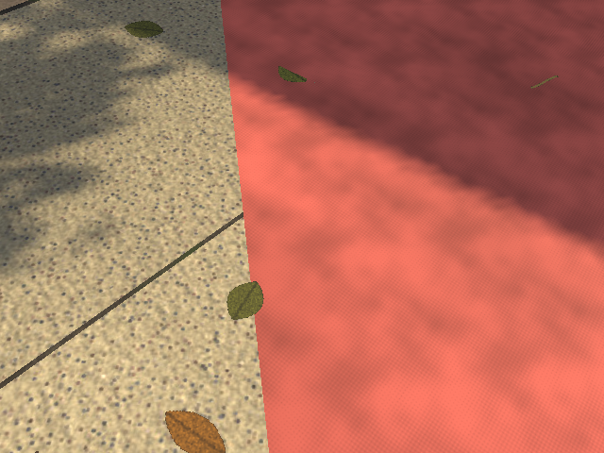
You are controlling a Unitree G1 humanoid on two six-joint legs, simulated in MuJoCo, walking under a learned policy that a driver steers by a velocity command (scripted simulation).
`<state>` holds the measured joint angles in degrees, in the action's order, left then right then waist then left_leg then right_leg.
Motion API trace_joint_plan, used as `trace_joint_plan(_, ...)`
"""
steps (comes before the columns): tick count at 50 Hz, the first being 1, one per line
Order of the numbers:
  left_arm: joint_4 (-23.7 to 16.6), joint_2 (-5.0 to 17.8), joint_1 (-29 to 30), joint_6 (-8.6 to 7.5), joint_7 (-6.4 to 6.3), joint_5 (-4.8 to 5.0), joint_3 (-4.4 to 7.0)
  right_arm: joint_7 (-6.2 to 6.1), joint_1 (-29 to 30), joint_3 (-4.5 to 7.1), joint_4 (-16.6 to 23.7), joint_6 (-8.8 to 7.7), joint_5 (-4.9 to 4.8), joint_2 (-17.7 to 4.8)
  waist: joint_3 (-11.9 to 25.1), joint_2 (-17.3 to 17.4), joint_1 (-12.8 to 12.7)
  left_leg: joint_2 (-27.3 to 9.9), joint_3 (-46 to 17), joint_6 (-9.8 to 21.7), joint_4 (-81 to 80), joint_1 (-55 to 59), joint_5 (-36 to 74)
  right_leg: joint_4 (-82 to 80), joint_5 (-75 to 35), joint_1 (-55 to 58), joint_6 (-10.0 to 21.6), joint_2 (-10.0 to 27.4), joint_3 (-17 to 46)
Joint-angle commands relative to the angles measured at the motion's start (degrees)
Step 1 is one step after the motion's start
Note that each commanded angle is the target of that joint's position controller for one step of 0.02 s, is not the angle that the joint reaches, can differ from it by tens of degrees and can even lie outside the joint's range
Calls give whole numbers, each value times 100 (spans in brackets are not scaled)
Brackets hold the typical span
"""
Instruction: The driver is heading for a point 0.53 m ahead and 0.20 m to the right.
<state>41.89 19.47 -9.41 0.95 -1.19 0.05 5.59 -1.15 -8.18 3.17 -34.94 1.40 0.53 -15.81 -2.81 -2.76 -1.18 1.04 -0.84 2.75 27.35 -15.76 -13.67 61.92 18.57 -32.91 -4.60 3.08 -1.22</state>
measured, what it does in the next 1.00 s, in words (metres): walks ahead, turning right: right foot, then left foot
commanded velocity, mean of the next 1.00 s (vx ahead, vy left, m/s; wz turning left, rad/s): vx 0.62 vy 0.00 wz -0.46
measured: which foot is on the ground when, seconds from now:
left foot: down 0.00-0.48, up 0.50-0.88, down 0.90-1.00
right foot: up 0.00-0.44, down 0.46-0.90, up 0.92-1.00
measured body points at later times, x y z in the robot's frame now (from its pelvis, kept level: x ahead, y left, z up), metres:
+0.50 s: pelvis +0.19 -0.14 -0.04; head +0.20 -0.16 +0.41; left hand +0.45 +0.08 -0.11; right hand +0.11 -0.42 -0.17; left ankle +0.03 +0.09 -0.69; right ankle +0.23 -0.23 -0.74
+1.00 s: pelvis +0.53 -0.33 -0.03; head +0.56 -0.36 +0.42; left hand +0.71 -0.11 -0.16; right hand +0.54 -0.63 -0.13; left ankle +0.70 -0.36 -0.74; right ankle +0.29 -0.31 -0.62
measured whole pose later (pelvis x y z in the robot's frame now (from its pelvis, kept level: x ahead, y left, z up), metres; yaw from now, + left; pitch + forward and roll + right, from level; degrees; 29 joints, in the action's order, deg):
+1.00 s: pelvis +0.53 -0.33 -0.03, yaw -33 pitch +0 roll +1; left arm 47.4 16.1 -19.9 -1.3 -1.2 0.8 1.8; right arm 2.0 -5.6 1.4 -42.1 -6.8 0.9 -15.1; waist -5.2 -0.1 -0.2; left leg 5.1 4.3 5.5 29.2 -29.2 -0.5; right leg 72.8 30.8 -10.6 -0.8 -8.2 8.8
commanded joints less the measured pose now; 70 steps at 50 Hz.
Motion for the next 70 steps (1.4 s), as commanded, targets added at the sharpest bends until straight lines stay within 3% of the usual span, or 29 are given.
trace_joint_plan(1,-304,221,-8,-51,129,154,-70,-10,-340,216,89,-166,5,-892,947,1219,387,-1371,-777,937,-1270,938,-236,-623,-480,124,58,114,-46)
trace_joint_plan(4,-539,512,369,-121,163,265,7,10,-518,273,-116,-361,44,-1087,153,1234,530,-1982,-1665,977,-1969,1292,-2240,-943,-521,-998,322,127,481)
trace_joint_plan(10,-524,219,50,-286,192,211,18,-22,-627,283,-407,-684,-29,-828,-85,837,374,-2203,-858,714,-2236,2103,-1564,-508,-878,-2079,338,372,707)
trace_joint_plan(11,-464,232,139,-95,447,-412,20,44,-931,236,-514,-608,275,-829,-65,417,436,-2009,-347,616,-2376,1695,-1705,-507,-734,-1614,310,160,218)
trace_joint_plan(15,-730,142,497,32,774,-163,-31,68,-826,302,-583,-674,237,-952,-351,952,347,-2002,469,333,-2486,1270,-1618,-1043,-1035,-1180,535,432,-6)
trace_joint_plan(20,-864,234,746,52,717,-168,-105,81,-1009,355,-798,-602,275,-1112,-390,865,326,-2015,1273,245,-2036,1736,-517,-1792,-143,-461,1192,205,-682)
trace_joint_plan(21,-776,309,391,44,651,-145,-77,89,-976,367,-820,-571,256,-1219,-172,891,115,-1968,1476,231,-1380,1709,1197,-1831,195,169,1354,-132,-944)
trace_joint_plan(23,21,658,-2100,-73,444,-116,147,136,-811,325,-765,-468,179,-1285,1191,172,-1124,-1556,1957,83,2300,538,4019,-2211,355,3400,1665,-1024,-981)
trace_joint_plan(24,149,1542,-2444,-82,330,-135,346,206,-766,77,-418,-509,234,-470,1194,-1539,-1002,-841,1792,-300,4381,-1744,307,-3468,2419,4532,2022,342,1671)
trace_joint_plan(25,-158,1778,-2081,-108,305,-43,337,283,-244,24,3,-642,291,-412,1506,-1583,-786,-10,264,-450,5445,-3163,-1641,-4918,3608,4809,2390,1041,4781)
trace_joint_plan(28,-114,1271,-1662,-157,195,-115,224,256,-126,-11,-83,-767,324,-728,417,190,-295,-819,-214,-296,4941,-3333,-357,-4716,1283,3606,2050,920,3372)
trace_joint_plan(30,-258,842,-1039,-270,169,-76,43,282,-621,-65,-286,-581,395,-666,308,-16,179,-1008,-186,-379,4340,-2476,-40,-4905,914,2541,1919,439,2494)
trace_joint_plan(33,-108,530,-1242,-509,216,-47,-86,374,-322,-114,-347,-348,286,-578,-163,95,151,-1043,165,-410,3629,-2623,591,-5446,-16,2215,1818,193,1748)
trace_joint_plan(35,98,456,-1672,-603,225,4,-126,386,279,-153,-196,-375,242,-482,-539,314,-41,-875,464,-405,2916,-2780,1036,-5396,-3249,2428,1565,145,1277)
trace_joint_plan(38,295,408,-1731,-643,172,63,-188,433,623,-314,-119,-514,188,-87,-339,166,-104,-394,882,-261,1267,-1923,1934,-5048,-5555,2565,1200,-168,487)
trace_joint_plan(39,241,263,-1886,-598,-41,189,-221,405,1361,-239,144,-824,-217,-129,-216,182,-403,-243,639,-258,739,-1808,2556,-5075,-4936,2660,1199,125,707)
trace_joint_plan(42,357,793,-1823,-472,-263,40,-99,448,969,-77,5,-1043,-127,-450,256,-138,-65,247,460,-131,-251,-1021,3436,-4729,-5012,3484,915,284,780)
trace_joint_plan(44,334,761,-1600,-416,-265,-119,-69,349,-319,91,-373,-999,-128,-751,838,-427,546,566,485,-101,28,290,3226,-3608,-5993,3612,734,196,795)
trace_joint_plan(45,238,777,-1131,-386,-189,-153,-65,265,-1258,144,-606,-963,-123,-850,1096,-471,1149,370,396,-8,-204,1265,3543,-2368,-6051,3252,597,45,661)
trace_joint_plan(46,91,274,-1199,-356,-108,-279,-193,182,-2064,156,-805,-900,57,-1138,1849,442,1240,-808,-513,447,487,2975,5311,-141,-3624,2182,349,-396,681)
trace_joint_plan(47,383,-599,-2898,-310,-8,-28,-406,292,-2090,73,-946,-931,324,-1090,3051,2091,404,-2558,-3124,1867,815,4740,6208,2532,2224,517,4,-1405,1443)
trace_joint_plan(48,599,138,-2901,-303,72,182,-316,330,-1761,113,-757,-890,189,-851,3596,1238,659,-2385,-3789,1997,0,4410,4606,2985,1697,494,169,-1242,1876)
trace_joint_plan(50,33,611,-1166,-242,20,113,-195,252,-237,-34,-489,-752,-84,-421,1392,-53,366,-1878,-2459,1492,-840,1710,2374,2110,878,300,274,-559,1132)
trace_joint_plan(52,-81,413,-1072,-104,-23,44,-200,226,26,-104,-581,-728,84,-369,625,154,-11,-1408,-1702,1286,-1281,8,2487,1409,496,873,272,-220,898)
trace_joint_plan(57,-59,-175,-1152,-90,-152,-78,-414,285,105,-66,-939,-764,134,-515,1029,649,-158,-1125,-564,1305,-1145,-457,4419,-1110,209,1695,102,118,616)
trace_joint_plan(63,-112,103,-439,40,-178,-69,-291,213,275,-62,-1087,-414,22,-609,639,736,23,-951,-780,840,-1431,-926,-751,-2682,-839,2203,275,16,380)
trace_joint_plan(65,-144,114,-365,-9,-189,-161,-275,202,35,-183,-1214,-380,26,-281,478,597,19,-708,-745,413,-1127,-949,-1399,-3463,-990,2435,450,141,545)
trace_joint_plan(67,-138,626,-90,-39,-199,-136,-167,193,-527,-203,-1280,-376,44,-118,404,-609,574,-60,-82,-24,-534,-596,-990,-3830,-332,1821,827,575,1138)
trace_joint_plan(70,-96,25,-11,-174,-87,-146,-299,99,-184,-160,-1364,-274,47,-296,284,-306,378,-165,-43,-97,-210,217,-118,-4002,261,1158,541,172,859)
